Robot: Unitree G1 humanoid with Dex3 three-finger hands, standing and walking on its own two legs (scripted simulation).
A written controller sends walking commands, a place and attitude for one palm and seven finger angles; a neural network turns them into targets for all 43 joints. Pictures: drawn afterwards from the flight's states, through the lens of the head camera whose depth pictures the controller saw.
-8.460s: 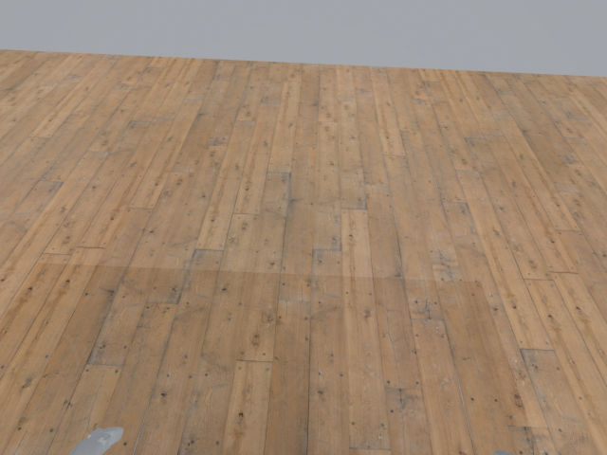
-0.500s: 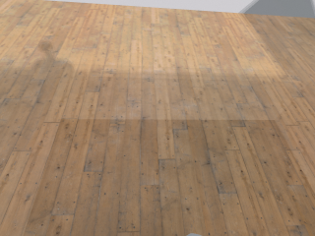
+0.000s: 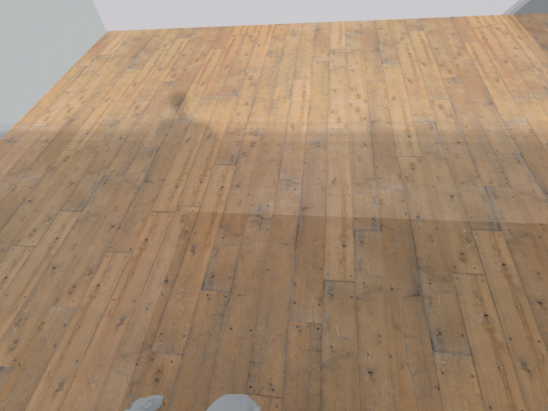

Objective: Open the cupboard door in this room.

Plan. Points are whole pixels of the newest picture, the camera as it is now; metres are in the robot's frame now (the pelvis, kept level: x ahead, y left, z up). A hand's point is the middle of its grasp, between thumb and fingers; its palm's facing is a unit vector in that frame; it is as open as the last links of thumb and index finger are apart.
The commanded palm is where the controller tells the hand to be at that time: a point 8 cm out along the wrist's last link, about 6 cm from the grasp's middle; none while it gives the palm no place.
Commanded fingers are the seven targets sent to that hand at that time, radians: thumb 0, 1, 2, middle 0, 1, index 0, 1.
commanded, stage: turn or walk to find it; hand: left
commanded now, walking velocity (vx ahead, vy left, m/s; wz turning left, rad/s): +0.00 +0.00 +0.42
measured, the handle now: out of the picture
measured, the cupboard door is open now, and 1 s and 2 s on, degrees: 0 0 0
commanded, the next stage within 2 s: none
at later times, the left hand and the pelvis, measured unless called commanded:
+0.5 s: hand out of the picture -0.06 +0.25 -0.18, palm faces +0.29 -0.93 -0.24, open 7.4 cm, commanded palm none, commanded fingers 0.00 0.90 0.90 -0.20 -0.30 -0.20 -0.30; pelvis -0.03 +0.03 +0.00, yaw +13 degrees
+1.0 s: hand out of the picture -0.05 +0.17 -0.14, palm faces +0.42 -0.86 -0.30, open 7.3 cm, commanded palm none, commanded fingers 0.00 0.90 0.90 -0.20 -0.30 -0.20 -0.30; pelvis -0.05 -0.04 +0.00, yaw +25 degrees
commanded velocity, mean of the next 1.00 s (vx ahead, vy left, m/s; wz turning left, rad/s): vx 0.00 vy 0.00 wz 0.42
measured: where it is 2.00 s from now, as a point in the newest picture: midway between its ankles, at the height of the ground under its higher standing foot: outside the picture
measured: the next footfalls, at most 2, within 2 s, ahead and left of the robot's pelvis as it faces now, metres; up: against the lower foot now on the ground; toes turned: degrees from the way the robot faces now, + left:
left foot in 0.36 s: -0.02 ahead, +0.15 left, +0.00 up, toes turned +15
right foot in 0.82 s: +0.03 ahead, -0.10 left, +0.00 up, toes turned +15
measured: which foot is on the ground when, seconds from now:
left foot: up 0.00-0.34, down 0.36-0.82, up 0.84-1.00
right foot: down 0.00-0.36, up 0.38-0.80, down 0.82-1.00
